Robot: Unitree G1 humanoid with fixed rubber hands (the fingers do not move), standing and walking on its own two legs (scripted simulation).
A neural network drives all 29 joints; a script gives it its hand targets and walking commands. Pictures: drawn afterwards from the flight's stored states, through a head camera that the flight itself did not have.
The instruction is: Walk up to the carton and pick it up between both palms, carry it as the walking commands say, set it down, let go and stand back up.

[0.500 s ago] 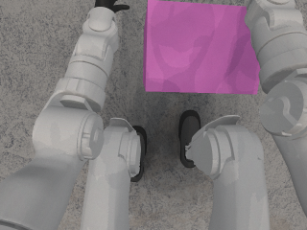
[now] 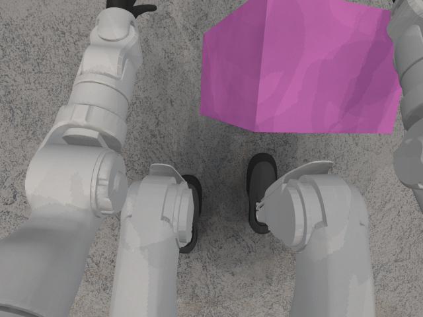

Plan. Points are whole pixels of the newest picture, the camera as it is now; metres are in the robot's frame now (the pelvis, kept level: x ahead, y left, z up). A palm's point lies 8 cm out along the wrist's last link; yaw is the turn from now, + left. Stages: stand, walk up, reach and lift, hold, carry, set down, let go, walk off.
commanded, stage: set down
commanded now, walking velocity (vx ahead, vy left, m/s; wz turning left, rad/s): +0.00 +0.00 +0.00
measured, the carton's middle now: (283, 76) +0.45 -0.12 -0.24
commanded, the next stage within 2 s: let go in 1.28 s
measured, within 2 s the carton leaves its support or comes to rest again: rests again in 0.34 s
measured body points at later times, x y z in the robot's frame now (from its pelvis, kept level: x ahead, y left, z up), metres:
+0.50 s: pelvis -0.02 +0.00 +0.03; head +0.34 -0.02 +0.29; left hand +0.57 +0.13 -0.09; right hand +0.54 -0.26 -0.10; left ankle +0.09 +0.09 -0.36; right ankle +0.14 -0.11 -0.36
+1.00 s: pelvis -0.01 +0.00 +0.15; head +0.35 -0.02 +0.42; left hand +0.57 +0.14 +0.03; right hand +0.54 -0.28 +0.05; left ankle +0.09 +0.09 -0.36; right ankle +0.14 -0.11 -0.36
